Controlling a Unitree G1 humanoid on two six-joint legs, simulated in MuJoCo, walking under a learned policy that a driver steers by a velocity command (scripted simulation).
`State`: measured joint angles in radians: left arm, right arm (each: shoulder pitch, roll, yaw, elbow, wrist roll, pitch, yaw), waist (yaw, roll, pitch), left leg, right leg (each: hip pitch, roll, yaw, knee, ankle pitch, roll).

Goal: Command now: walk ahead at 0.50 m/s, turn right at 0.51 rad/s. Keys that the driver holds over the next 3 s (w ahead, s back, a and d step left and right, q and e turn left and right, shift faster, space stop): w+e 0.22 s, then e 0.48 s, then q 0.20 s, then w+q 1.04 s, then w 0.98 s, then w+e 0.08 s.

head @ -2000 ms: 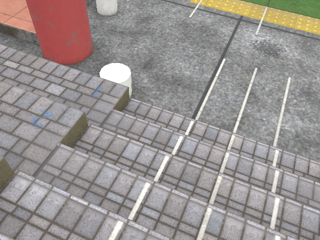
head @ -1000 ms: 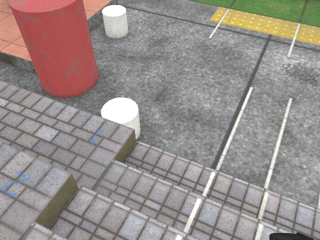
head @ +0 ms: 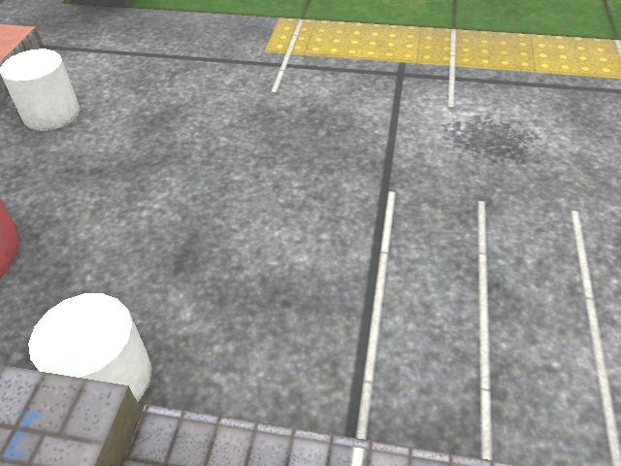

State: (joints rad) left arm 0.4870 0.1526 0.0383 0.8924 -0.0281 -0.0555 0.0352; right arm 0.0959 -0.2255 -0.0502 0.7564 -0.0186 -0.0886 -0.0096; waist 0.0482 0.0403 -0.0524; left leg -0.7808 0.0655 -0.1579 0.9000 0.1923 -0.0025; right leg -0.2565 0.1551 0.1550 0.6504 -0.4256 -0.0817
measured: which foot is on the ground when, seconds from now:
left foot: up 0.00-0.18, down 0.20-0.80, up 0.82-1.00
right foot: down 0.00-0.20, up 0.22-0.76, down 0.78-1.00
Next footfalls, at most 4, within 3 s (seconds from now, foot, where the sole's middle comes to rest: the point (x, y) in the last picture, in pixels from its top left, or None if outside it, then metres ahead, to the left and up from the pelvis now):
0.20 left None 0.28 0.16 -0.91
0.78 right None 0.31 -0.14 -0.91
1.14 left None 0.34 0.10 -0.91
1.56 right None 0.59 -0.12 -1.06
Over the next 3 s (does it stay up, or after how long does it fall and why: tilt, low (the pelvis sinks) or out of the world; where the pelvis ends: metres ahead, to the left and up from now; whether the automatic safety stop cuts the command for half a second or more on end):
stays up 1.27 0.15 -0.42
